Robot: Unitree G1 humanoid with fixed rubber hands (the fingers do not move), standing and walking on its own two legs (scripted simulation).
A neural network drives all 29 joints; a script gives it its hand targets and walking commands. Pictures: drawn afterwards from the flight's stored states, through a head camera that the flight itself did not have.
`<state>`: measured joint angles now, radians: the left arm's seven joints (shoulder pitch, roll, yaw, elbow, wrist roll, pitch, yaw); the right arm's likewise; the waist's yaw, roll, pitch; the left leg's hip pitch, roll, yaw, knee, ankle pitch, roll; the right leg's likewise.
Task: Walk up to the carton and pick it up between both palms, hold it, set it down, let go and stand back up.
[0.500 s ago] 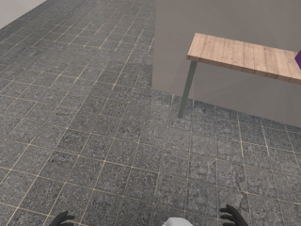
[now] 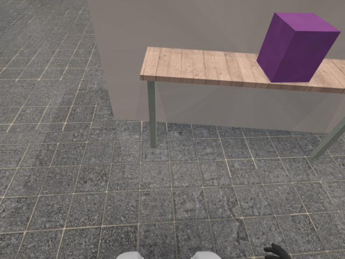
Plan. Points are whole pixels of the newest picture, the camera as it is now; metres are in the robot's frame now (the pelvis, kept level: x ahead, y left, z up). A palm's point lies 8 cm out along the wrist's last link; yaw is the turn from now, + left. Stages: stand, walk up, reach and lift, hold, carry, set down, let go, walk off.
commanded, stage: walk up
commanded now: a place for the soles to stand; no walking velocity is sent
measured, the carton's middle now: (292, 48) +1.02 -0.56 +0.02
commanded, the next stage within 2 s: none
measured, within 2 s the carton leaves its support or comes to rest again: neither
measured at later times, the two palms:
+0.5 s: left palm (147, 183) +0.33 +0.08 -0.09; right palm out of the picture +0.16 -0.43 -0.09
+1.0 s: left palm (194, 140) +0.50 -0.07 -0.08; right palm out of the picture +0.30 -0.59 -0.08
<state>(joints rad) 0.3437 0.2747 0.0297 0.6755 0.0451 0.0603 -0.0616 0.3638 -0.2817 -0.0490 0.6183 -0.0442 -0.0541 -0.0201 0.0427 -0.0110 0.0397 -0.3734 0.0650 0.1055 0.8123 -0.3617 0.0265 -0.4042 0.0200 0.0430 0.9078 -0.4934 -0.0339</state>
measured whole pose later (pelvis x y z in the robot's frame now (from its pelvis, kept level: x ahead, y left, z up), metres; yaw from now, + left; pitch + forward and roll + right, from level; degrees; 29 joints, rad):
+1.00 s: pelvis +0.33 -0.30 +0.01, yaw -9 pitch -3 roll +2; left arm 0.25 0.28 0.06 0.62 0.04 0.01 -0.11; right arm 0.46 -0.30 -0.06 0.69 -0.07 -0.05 -0.05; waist -0.03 -0.05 0.09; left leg -0.20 0.19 0.06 0.70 -0.42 0.01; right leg -0.45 -0.13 -0.04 0.71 -0.24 0.00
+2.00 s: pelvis +0.55 -0.60 +0.01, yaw -1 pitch -2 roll +1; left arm 0.30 0.29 -0.01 0.71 0.01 0.06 -0.01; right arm 0.29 -0.23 0.00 0.59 -0.02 -0.01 -0.02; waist 0.02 -0.06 0.06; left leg -0.37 0.00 0.03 0.72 -0.32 0.01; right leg -0.34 -0.05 -0.06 0.74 -0.39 0.00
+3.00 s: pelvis +0.56 -0.61 +0.03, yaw +3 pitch -1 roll -1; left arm 0.31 0.28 -0.01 0.71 0.00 0.02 -0.02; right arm 0.28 -0.26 0.01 0.71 -0.01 0.00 0.00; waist 0.01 -0.01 0.03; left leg -0.30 0.01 -0.05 0.57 -0.25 -0.02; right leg -0.22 -0.04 -0.16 0.55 -0.31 -0.02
